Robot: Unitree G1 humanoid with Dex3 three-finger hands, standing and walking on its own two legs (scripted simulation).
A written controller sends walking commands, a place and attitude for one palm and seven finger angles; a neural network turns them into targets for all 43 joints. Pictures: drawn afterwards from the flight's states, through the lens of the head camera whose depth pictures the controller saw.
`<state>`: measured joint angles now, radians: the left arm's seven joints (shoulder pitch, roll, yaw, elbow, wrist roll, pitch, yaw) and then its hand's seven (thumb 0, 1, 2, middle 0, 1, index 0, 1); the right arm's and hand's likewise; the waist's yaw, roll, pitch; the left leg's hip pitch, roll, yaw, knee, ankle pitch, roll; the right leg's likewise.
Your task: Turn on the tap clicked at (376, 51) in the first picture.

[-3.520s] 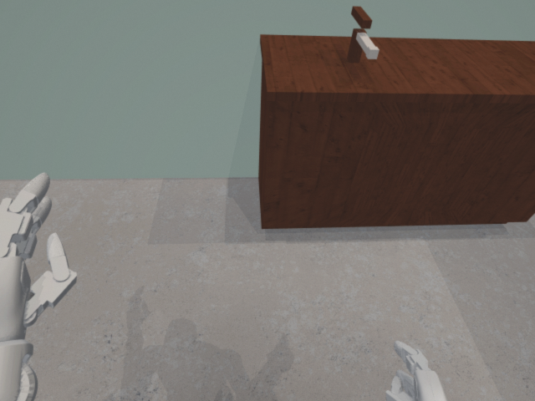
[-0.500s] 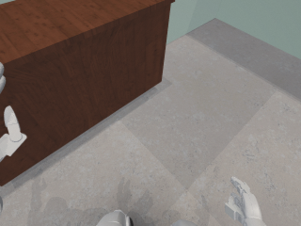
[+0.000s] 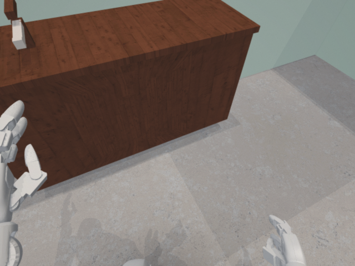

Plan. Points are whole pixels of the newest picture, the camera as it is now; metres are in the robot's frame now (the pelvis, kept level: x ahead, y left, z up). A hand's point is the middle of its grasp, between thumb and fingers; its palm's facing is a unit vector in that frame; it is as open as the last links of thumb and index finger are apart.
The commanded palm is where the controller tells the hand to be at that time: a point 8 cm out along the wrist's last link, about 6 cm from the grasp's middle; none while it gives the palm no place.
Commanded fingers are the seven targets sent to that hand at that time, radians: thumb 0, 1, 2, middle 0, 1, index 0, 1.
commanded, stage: take the last steps up to it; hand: left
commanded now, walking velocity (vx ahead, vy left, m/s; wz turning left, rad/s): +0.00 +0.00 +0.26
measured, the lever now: (19, 43) +0.72 +0.56 +0.10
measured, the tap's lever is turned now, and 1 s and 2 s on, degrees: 0 0 0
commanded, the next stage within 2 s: none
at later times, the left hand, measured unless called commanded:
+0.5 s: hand out of the picture +0.14 +0.26 +0.18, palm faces +0.53 -0.76 -0.38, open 7.4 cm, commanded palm +0.08 +0.30 +0.18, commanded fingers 0.00 0.90 0.90 -0.20 -0.30 -0.20 -0.30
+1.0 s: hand out of the picture +0.18 +0.31 +0.18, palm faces +0.52 -0.73 -0.45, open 7.4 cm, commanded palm +0.13 +0.35 +0.18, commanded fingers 0.00 0.90 0.90 -0.20 -0.30 -0.20 -0.30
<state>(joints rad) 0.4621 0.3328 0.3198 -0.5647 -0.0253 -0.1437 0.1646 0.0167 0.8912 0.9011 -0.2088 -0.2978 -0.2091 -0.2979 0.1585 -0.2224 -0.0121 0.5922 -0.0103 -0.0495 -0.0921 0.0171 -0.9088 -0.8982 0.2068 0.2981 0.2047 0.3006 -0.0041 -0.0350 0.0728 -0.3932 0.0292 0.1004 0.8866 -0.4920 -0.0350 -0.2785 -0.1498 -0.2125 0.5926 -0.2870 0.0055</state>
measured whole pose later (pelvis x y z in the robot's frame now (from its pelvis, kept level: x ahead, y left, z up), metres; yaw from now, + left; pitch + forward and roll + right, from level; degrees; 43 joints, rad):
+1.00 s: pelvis +0.01 +0.05 -0.01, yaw +9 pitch +0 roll +0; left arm 0.48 0.38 0.36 -0.52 -0.01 -0.22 0.16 0.01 0.89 0.90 -0.21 -0.30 -0.21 -0.30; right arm 0.23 -0.13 0.03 0.61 0.00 -0.10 -0.06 0.01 -0.91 -0.90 0.21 0.30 0.21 0.30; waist 0.01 0.03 0.02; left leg -0.31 0.09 0.15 0.62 -0.31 0.00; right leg -0.31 -0.04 -0.16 0.60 -0.34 0.00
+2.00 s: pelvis +0.22 +0.12 -0.01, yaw +8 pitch -1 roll +1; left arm 0.47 0.38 0.36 -0.58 -0.02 -0.23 0.18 0.01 0.89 0.90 -0.21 -0.30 -0.21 -0.30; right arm 0.21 -0.25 -0.05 0.59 0.00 -0.06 -0.09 0.02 -0.91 -0.90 0.20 0.30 0.20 0.30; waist 0.01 -0.05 0.06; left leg -0.33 0.07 0.16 0.57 -0.20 0.02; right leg -0.23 -0.09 -0.14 0.67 -0.40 0.00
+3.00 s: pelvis +0.34 +0.10 +0.00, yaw +9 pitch +0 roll +0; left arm 0.49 0.34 0.32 -0.51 -0.04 -0.15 0.15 0.01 0.89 0.90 -0.21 -0.30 -0.21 -0.30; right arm 0.18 -0.18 0.04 0.59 0.00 -0.05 -0.06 0.01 -0.91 -0.90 0.21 0.30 0.21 0.30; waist 0.00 0.03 0.05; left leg -0.33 0.04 0.04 0.69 -0.39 -0.03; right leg -0.27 -0.01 -0.11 0.54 -0.27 -0.04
